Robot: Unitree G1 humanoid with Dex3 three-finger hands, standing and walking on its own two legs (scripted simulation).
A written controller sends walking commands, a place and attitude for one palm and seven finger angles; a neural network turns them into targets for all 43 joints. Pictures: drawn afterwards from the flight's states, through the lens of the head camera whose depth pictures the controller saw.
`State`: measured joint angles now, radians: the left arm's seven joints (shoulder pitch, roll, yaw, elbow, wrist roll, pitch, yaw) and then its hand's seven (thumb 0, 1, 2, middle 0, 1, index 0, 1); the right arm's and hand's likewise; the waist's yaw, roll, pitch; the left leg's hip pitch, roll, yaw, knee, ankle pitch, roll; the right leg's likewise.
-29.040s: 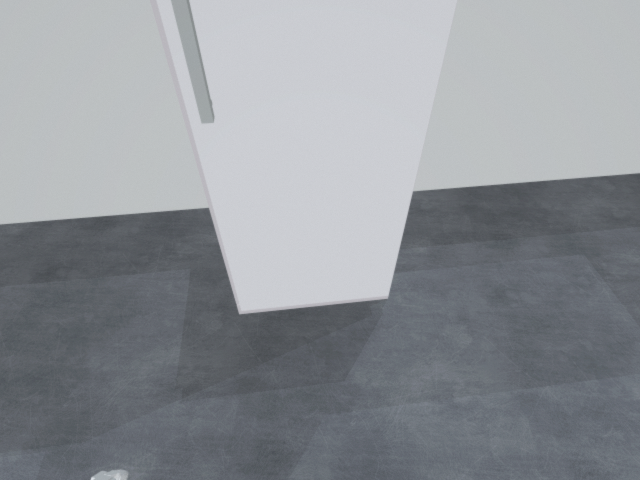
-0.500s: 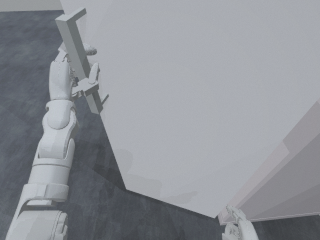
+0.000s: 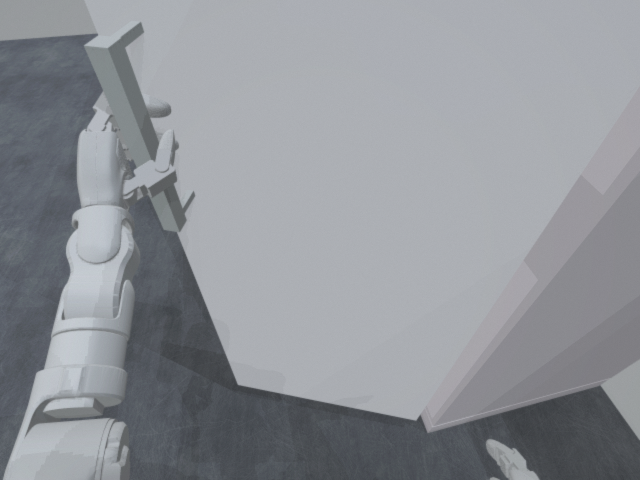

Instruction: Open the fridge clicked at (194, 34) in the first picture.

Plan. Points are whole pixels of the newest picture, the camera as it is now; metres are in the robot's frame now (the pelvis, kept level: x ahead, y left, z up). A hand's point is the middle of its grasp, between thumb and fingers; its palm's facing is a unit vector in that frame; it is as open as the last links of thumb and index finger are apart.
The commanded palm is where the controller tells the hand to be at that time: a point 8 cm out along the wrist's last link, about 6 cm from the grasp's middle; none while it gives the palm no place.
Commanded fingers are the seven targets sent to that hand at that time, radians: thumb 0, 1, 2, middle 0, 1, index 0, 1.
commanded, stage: stop walking and hold the door back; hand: left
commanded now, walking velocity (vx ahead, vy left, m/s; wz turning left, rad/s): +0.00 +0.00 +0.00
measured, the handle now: (156, 140) +0.44 +0.20 +0.21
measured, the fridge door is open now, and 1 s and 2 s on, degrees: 66 66 66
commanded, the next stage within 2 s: loosen the grip on the handle in 0.08 s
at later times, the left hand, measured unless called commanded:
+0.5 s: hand (156, 167) +0.40 +0.19 +0.20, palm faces +0.24 -0.96 -0.16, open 11.2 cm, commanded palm +0.37 +0.23 +0.20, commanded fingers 0.00 -0.55 0.20 -0.36 -1.28 -0.36 -1.28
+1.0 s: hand (131, 178) +0.40 +0.22 +0.19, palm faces +0.26 -0.95 -0.17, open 14.6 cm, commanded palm +0.37 +0.26 +0.19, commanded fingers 0.00 -0.55 0.20 -0.25 -1.15 -0.25 -1.15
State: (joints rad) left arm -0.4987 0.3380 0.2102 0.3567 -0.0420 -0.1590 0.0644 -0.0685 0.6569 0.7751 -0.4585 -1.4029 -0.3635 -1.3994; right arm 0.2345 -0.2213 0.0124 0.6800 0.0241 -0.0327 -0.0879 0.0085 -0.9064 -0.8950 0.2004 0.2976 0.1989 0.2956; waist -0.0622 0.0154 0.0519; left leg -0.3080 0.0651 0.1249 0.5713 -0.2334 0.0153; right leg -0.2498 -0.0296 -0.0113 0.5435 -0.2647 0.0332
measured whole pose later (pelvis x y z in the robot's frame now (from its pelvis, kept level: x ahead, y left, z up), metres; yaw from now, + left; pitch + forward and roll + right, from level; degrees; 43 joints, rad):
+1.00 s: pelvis +0.03 -0.03 +0.00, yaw +2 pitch +4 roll +0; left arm -0.47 0.39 0.34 0.51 -0.11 -0.30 -0.13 -0.01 -0.55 0.20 -0.28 -1.17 -0.26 -1.16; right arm 0.24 -0.25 0.00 0.69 0.02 -0.10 -0.07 0.01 -0.91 -0.89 0.20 0.30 0.20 0.30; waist 0.00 0.02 -0.04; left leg -0.39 0.07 0.08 0.59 -0.26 -0.02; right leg -0.34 -0.02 -0.05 0.61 -0.34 -0.01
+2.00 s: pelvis +0.02 -0.01 -0.01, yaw +3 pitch +1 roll -1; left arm -0.17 0.39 0.39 0.18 -0.22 -0.23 -0.24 -0.01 -0.55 0.20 -0.26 -1.15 -0.25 -1.15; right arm 0.22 -0.24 0.03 0.64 0.03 -0.15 -0.10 0.01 -0.90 -0.89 0.20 0.30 0.20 0.30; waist 0.04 0.03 -0.06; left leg -0.38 0.05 0.07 0.63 -0.28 0.01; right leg -0.30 -0.04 -0.06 0.61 -0.33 0.02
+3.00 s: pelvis +0.03 -0.01 +0.00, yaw +4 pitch -3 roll -1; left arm 0.24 0.34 0.35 -0.25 -0.10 -0.04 0.07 -0.01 -0.23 0.35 -0.25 -0.97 -0.24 -0.96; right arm 0.20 -0.23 0.04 0.66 0.00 -0.23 -0.10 0.01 -0.90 -0.89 0.20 0.30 0.20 0.30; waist 0.09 0.04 -0.01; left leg -0.24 0.04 0.06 0.54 -0.25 0.00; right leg -0.15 -0.04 -0.07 0.51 -0.31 0.02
